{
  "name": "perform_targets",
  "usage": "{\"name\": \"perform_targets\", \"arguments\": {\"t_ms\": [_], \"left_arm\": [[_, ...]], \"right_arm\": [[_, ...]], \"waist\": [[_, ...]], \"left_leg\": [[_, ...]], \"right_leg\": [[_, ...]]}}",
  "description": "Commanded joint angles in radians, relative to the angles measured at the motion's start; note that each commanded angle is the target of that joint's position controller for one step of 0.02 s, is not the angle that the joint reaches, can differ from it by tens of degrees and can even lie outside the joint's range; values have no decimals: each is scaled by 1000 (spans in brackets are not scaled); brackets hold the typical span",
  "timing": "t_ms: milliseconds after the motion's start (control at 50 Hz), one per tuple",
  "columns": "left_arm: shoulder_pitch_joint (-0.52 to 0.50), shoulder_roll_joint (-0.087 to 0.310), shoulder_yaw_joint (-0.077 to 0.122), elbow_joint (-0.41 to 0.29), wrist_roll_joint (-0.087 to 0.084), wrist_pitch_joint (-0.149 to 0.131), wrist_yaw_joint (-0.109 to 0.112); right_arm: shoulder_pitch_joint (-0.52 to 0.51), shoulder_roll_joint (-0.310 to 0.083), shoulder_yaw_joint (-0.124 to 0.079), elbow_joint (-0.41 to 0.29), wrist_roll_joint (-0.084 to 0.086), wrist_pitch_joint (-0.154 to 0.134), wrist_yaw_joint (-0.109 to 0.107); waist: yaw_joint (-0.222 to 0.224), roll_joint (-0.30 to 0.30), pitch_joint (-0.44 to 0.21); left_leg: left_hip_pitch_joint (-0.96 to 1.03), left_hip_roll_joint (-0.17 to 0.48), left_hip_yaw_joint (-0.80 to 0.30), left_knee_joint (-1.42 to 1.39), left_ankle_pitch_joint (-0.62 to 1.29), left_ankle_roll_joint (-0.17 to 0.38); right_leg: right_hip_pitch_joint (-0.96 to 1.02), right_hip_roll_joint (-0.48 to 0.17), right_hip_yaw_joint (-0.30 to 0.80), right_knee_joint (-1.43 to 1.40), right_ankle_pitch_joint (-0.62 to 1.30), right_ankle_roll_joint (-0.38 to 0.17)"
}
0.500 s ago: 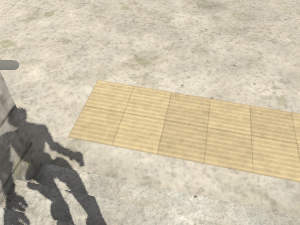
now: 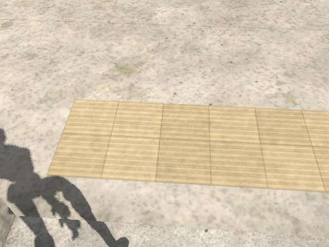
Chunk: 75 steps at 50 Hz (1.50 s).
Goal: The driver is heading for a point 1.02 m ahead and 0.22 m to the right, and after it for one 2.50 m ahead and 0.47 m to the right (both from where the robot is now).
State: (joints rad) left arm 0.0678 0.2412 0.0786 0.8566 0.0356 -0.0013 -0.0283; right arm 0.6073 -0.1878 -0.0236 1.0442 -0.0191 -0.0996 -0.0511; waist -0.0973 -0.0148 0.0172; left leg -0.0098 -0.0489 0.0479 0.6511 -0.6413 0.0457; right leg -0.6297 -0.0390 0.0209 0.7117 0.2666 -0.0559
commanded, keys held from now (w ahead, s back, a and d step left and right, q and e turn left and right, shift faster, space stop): w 0.54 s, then w+e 0.46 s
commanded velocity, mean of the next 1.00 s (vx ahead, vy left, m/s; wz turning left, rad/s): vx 0.50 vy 0.00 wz -0.15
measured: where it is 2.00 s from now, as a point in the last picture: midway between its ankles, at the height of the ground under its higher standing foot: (184, 199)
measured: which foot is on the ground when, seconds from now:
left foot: down 0.00-0.12, up 0.14-0.60, down 0.62-1.00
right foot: up 0.00-0.12, down 0.14-0.64, up 0.66-1.00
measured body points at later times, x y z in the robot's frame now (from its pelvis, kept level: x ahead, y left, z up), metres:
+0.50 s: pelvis +0.27 -0.04 -0.22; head +0.25 -0.05 +0.23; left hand +0.15 +0.19 -0.35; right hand +0.39 -0.27 -0.35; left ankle +0.46 +0.08 -0.89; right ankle +0.14 -0.11 -0.88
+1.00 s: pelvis +0.53 -0.04 -0.41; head +0.53 -0.03 +0.04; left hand +0.69 +0.19 -0.54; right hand +0.40 -0.26 -0.56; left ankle +0.43 +0.07 -1.07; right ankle +0.69 -0.20 -1.09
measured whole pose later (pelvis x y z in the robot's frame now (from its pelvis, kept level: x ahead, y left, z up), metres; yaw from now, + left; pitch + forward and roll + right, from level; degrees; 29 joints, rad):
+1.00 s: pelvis +0.53 -0.04 -0.41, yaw -11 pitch -2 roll +1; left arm 0.17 0.24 0.07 0.93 0.03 0.00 -0.04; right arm 0.52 -0.20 -0.02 1.06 -0.02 -0.11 -0.01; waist -0.04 -0.03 0.00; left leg -0.20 0.05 0.20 1.00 -0.76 0.02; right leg -0.65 -0.01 0.06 0.75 0.54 -0.06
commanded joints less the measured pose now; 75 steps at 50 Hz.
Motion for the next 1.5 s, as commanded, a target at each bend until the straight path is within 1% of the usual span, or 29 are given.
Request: {"name": "perform_targets", "arguments": {"t_ms": [20, 120, 140, 160, 200, 240, 320, 360, 420, 540, 620, 660, 680, 720, 780, 840, 920, 1000, 1060, 1100, 1120, 1140, 1160, 1200, 1240, 1260, 1320, 1380, 1500], "left_arm": [[-64, -43, -28, -87, -31, -24, -51], [479, 99, 19, 97, 20, -19, 35], [510, 170, 39, 113, 21, -22, 40], [514, 162, -7, 85, 27, -43, 24], [572, 148, -4, 110, -19, -39, -2], [525, 193, 10, 124, -33, -66, 2], [361, 17, -72, 100, -30, -100, 16], [383, 136, -39, 113, -19, -104, 24], [435, 32, -63, 133, -52, -111, 53], [544, 26, -57, 165, 13, -72, 61], [491, 74, -40, 177, 10, -37, 78], [624, 15, -27, 157, -49, -41, 73], [595, 40, -37, 137, -45, -39, 85], [405, 40, -32, 90, -14, -24, 69], [221, 23, -17, 66, -1, -4, 39], [392, -14, -13, 143, 41, 23, 25], [103, 7, -6, 47, -11, -19, -5], [-97, -4, -20, -30, -24, -23, -24], [-33, 31, -12, -8, -25, -29, -16], [348, 67, 20, 122, -4, -22, -7], [408, 90, 26, 132, 10, -33, -8], [451, 195, 54, 178, 24, -40, -17], [490, 216, 47, 166, -13, -42, -21], [462, 166, 23, 140, -44, -16, -9], [456, 153, 7, 149, -17, -32, 15], [339, 109, -11, 106, -12, -38, 25], [281, 173, 1, 111, -3, -62, 42], [283, 52, -24, 123, -44, -84, 48], [417, 56, -36, 113, 2, -81, 62]], "right_arm": [[-77, -76, -12, -42, 29, -36, -9], [-99, -162, -42, -35, 6, 21, -21], [-122, -102, -47, -38, -1, 52, -33], [83, -27, -33, -91, 70, 39, -27], [9, -70, -31, -65, 43, 35, -29], [-56, -77, -33, -78, -36, 92, -9], [-330, -62, -36, -135, -14, 116, 28], [-200, -40, -35, -25, -45, 122, 48], [-462, -72, -33, -115, -37, 86, 74], [-633, -50, -23, -228, 16, 58, 83], [-164, -143, -67, -75, -4, 51, 63], [7, -194, -72, -25, -26, 48, 87], [40, -191, -69, -26, 9, 57, 110], [-5, -213, -76, -31, 16, 55, 93], [-181, -29, 4, -50, 1, 10, 68], [-164, -206, -34, -53, -18, -11, 56], [-210, -110, -11, -55, 19, -45, 41], [-134, -99, -17, -35, -17, -17, 29], [-83, -113, -20, -38, -37, 13, 27], [-155, -182, -34, 1, -47, 42, 14], [-151, -180, -40, -32, -24, 46, 12], [-94, -115, -41, -45, -24, 44, 15], [-107, -106, -24, -111, -20, 41, 20], [-266, -161, -42, -135, -51, 40, 47], [-234, -90, -27, -142, -42, 41, 50], [-357, -119, -35, -169, -39, 62, 38], [-224, -88, -35, -89, -51, 86, 50], [-488, -104, -42, -190, -35, 54, 76], [-653, -65, -31, -263, -11, 25, 101]], "waist": [[33, 6, 70], [275, -104, 22], [267, -200, 36], [82, -155, -153], [131, 15, -130], [77, -106, -65], [-16, 59, 187], [-21, -117, 78], [53, 3, 102], [238, -41, 208], [48, 17, 27], [90, 293, -176], [39, 208, -254], [28, 176, -116], [134, 55, 190], [184, 150, 23], [127, 82, 74], [13, 73, 221], [-10, 24, 229], [167, 129, -50], [231, 4, -8], [175, -287, -24], [163, -269, -143], [206, 61, -119], [133, -104, -97], [106, -21, 57], [29, -57, -19], [96, -34, 25], [214, -44, 116]], "left_leg": [[-506, 151, -78, -46, 271, 88], [-289, 38, 0, 1023, 755, 40], [-577, -93, -38, 1493, -113, 55], [-894, -76, -181, 1545, -283, 39], [-1012, -18, -144, 1421, -83, 36], [-1054, 65, -169, 1324, 77, 43], [-770, 82, -169, 558, 613, -26], [-476, 66, -26, 623, 843, -25], [-682, 95, -77, 172, 1277, 18], [-538, 109, -29, -242, 1144, 22], [-117, 118, 5, -471, 951, 42], [547, 389, -178, 104, 1693, 131], [565, 440, -236, 97, 1553, 145], [207, 502, -378, -145, 635, 252], [-462, 390, -220, -176, 561, 129], [-495, 385, -175, -112, 881, 152], [-509, 269, -46, -26, 157, 48], [-461, 289, 33, 81, 157, 57], [-222, 304, 38, 293, 394, 68], [-360, 324, 60, 692, 863, 92], [-291, 231, 97, 1005, 757, 78], [-726, 92, 145, 1425, -164, 35], [-1049, 113, 42, 1504, -262, 18], [-1157, 151, -11, 1282, -67, 17], [-1190, 205, -148, 986, 169, -50], [-1024, 207, -127, 786, 283, -98], [-585, 137, -38, 622, 599, -117], [-607, 125, -84, 195, 1090, -69], [-604, 97, -111, -148, 1100, -46]], "right_leg": [[439, 25, -84, -143, 460, 9], [663, 10, -116, -622, 330, -46], [851, -156, 17, -555, 520, -109], [1191, -360, 164, 55, 1294, -90], [996, -398, 222, -98, 885, -135], [693, -425, 357, -173, 116, -286], [-19, -202, 138, -299, -282, -147], [-69, -171, 134, -269, -160, -150], [157, -89, 109, -87, -669, -112], [333, -92, 102, 106, -477, -136], [384, -43, 97, 701, -135, -159], [-255, 147, 19, 1385, -1233, -76], [-402, 93, 31, 1383, -1198, -82], [-480, 34, 27, 1269, -923, -73], [-266, -6, 132, 639, -362, 38], [-11, 37, 7, 633, -214, 35], [46, 53, 49, 119, 417, 1], [93, 32, -35, -136, 365, -13], [46, -5, -66, -334, 110, -42], [657, 64, -189, -37, 152, -73], [576, 44, -63, -509, -40, -120], [948, -79, -3, -181, 475, -179], [1162, -190, 178, 93, 813, -222], [973, -195, 324, -55, 266, -245], [775, -352, 588, -130, -125, -370], [432, -278, 530, -201, -174, -342], [140, -152, 374, -183, 94, -265], [173, 0, 320, -91, -575, -202], [329, 8, 356, 104, -624, -195]]}}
